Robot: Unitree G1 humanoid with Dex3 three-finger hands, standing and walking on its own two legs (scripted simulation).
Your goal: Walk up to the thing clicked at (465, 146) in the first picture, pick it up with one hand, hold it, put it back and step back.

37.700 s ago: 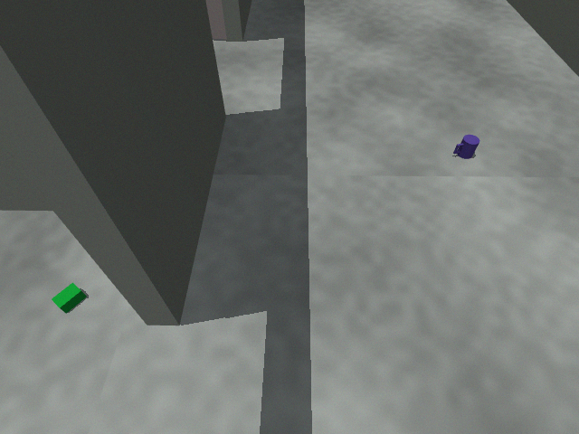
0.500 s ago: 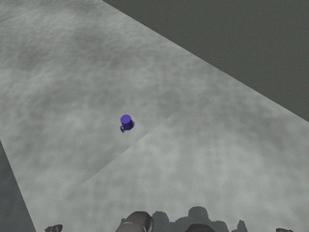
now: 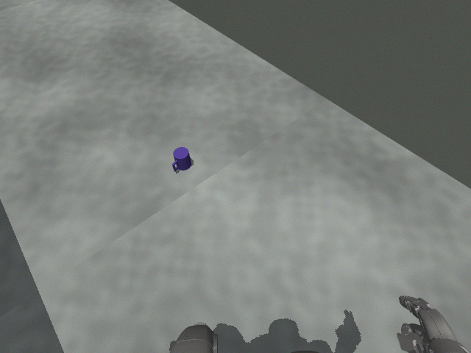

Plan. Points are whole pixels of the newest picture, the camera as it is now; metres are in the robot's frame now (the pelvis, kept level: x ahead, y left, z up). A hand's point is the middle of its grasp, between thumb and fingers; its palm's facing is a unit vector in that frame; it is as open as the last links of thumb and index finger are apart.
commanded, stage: step back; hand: left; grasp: from above
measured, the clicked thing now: (180, 161) +1.03 +0.33 -0.70
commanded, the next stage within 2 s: stand in 0.94 s
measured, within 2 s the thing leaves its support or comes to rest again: neither
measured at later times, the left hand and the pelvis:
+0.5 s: hand out of the picture +0.07 +0.31 -0.13, palm faces +0.00 -0.91 -0.40, open 7.4 cm; pelvis +0.00 +0.02 +0.02, yaw +2 degrees
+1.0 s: hand (91, 349) +0.13 +0.29 -0.14, palm faces +0.06 -0.94 -0.33, open 7.4 cm; pelvis +0.04 +0.03 +0.02, yaw +3 degrees
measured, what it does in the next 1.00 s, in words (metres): steps on the spot: left foot, then right foot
